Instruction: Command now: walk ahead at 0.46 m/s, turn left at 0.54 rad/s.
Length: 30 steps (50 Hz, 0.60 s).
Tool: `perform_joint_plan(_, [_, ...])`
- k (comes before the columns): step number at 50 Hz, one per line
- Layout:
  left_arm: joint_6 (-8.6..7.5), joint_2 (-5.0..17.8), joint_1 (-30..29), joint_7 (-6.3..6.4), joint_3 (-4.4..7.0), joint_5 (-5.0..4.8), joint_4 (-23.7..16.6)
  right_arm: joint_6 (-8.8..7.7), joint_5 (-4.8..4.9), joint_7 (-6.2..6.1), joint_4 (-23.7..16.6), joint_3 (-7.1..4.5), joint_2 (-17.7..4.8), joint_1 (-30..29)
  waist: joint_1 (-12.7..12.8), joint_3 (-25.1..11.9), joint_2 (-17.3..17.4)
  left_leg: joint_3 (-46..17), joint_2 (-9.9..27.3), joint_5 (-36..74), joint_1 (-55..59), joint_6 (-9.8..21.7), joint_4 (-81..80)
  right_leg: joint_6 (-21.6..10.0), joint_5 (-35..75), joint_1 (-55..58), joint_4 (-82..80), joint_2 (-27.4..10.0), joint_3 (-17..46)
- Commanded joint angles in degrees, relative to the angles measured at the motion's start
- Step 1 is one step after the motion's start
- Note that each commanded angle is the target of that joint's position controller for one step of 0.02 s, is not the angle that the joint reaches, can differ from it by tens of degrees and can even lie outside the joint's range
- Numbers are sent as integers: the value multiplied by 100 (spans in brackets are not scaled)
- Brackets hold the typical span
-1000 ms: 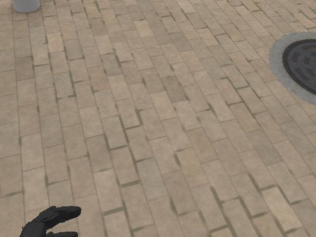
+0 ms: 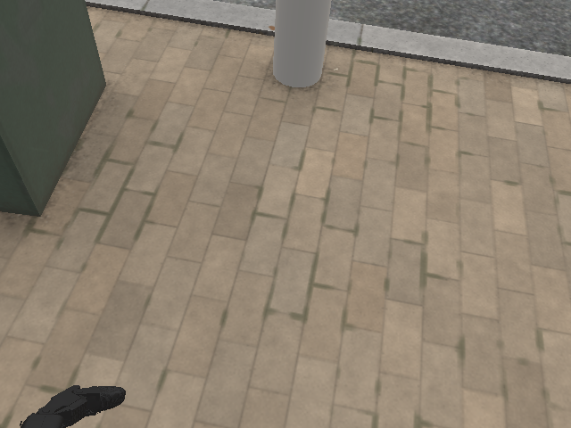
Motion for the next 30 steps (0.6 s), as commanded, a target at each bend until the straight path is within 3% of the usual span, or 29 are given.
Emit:
perform_joint_plan(1, [-150,497,-589,-66,129,-28,-510,-3,27,-71,-210,-259,-920,210,-28,-177,792,-1032,1270,1488,-165,626,-151,-96,273,663,-591,362,-222])
perform_joint_plan(4, [-245,643,-204,-102,219,63,-401,92,-30,-141,-175,-244,-815,161,149,-364,1010,-1231,1344,2689,385,374,670,-408,1,1064,-870,459,-302])
perform_joint_plan(5, [-286,684,207,-83,257,122,-296,101,-26,-145,-231,-212,-739,-10,416,-589,999,-1091,1124,3249,383,196,1176,-562,499,1680,-1218,475,-460])
perform_joint_plan(6, [-326,902,731,-66,301,225,-251,83,-86,-135,-367,-131,-528,-77,641,-1244,776,-914,834,2841,-31,-39,2130,-862,1885,2942,-953,-122,-62])
perform_joint_plan(7, [-285,1232,1264,-40,362,337,-191,54,-126,-126,-373,-22,-239,628,518,-2107,-509,-531,177,-46,-1547,-459,3995,-1773,4009,4969,-465,-1529,1442])
perform_joint_plan(8, [-159,1078,1608,-93,368,126,8,34,-54,-83,-256,-9,-448,1283,470,-2808,-1462,-371,-90,-2660,-2523,-683,5263,-2481,3363,5722,-684,-2321,3007])
perform_joint_plan(9, [-73,784,1382,-97,291,-22,-119,96,21,-81,-155,-129,-911,977,598,-2256,-620,-541,227,-2330,-2817,-770,5727,-2265,1991,5070,-959,-2085,2752])
perform_joint_plan(10, [2,562,1019,-74,204,-6,-185,177,21,-108,-279,-160,-998,322,635,-1549,-235,-292,405,-1967,-2980,-829,5720,-1986,1366,4350,-1097,-1762,2056])
perform_joint_plan(11, [41,336,686,-80,89,35,-178,261,-39,-134,-338,-146,-915,-16,547,-1016,-22,-164,577,-1772,-2880,-865,5333,-1850,1265,3519,-1299,-1454,1519])
perform_joint_plan(12, [55,227,437,-84,27,70,-148,335,-92,-152,-395,-135,-787,-109,362,-770,-94,-118,809,-1581,-2524,-866,4781,-1731,1127,2872,-1464,-1249,1194])
perform_joint_plan(13, [80,268,290,-97,30,108,-83,391,-93,-153,-374,-81,-561,-3,209,-618,-296,79,874,-1474,-2013,-880,4149,-1615,1158,2316,-1637,-971,804])
perform_joint_plan(15, [102,407,156,-92,78,134,16,387,-127,-170,-323,16,-256,109,141,-699,-562,440,828,-1237,-1317,-945,3096,-1654,2036,1967,-1678,-740,271])
perform_joint_plan(18, [163,574,300,-53,127,37,192,370,-127,-158,-289,34,-288,-4,252,-1160,-516,523,837,-279,-725,-906,2080,-1719,2052,2297,-1574,-877,205])
perform_joint_plan(20, [240,570,207,-46,96,-15,241,420,-136,-132,-265,11,-334,-100,201,-1080,-424,624,783,326,-268,-791,1357,-1583,673,2100,-1576,-814,182])
perform_joint_plan(22, [278,348,317,-70,-7,-25,344,450,-249,-124,-359,9,-371,-376,204,-758,-303,494,854,850,181,-579,553,-1131,-1309,1659,-1616,-518,159])
perform_joint_plan(23, [273,204,462,-91,-71,57,399,449,-299,-149,-491,-9,-552,-525,299,-661,-4,12,1278,1182,354,-405,380,-808,-2140,1417,-1471,-311,70])
perform_joint_plan(24, [263,228,838,-118,-62,111,440,465,-254,-179,-538,-79,-912,-774,675,-472,657,-179,1471,754,20,-165,480,-567,-2557,1384,-1369,122,-276])
perform_joint_plan(25, [294,201,744,-90,-75,106,490,442,-248,-143,-454,-52,-660,-791,576,-428,889,-68,1291,-435,-658,-130,351,-423,-2241,1935,-1216,235,-535])
perform_joint_plan(26, [322,289,579,-61,-56,86,497,399,-279,-110,-461,4,-443,-830,489,-187,783,11,1126,-703,-921,-227,282,-389,-2021,2020,-1118,237,-532])
perform_joint_plan(27, [345,286,562,-29,-53,71,530,353,-298,-99,-446,26,-385,-842,485,-133,745,60,1076,-441,-975,-325,303,-423,-1849,2051,-1061,201,-516])
perform_joint_plan(30, [353,315,701,10,-49,74,652,228,-230,-105,-408,29,-384,-722,481,-267,649,143,1032,630,-684,-404,585,-470,-1284,2108,-957,153,-477])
